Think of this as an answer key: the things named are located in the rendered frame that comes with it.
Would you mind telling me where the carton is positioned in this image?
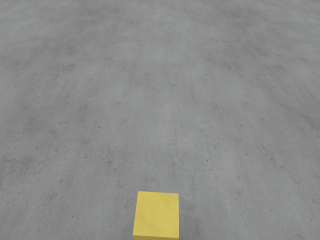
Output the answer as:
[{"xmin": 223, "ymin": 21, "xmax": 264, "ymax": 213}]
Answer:
[{"xmin": 133, "ymin": 191, "xmax": 179, "ymax": 240}]

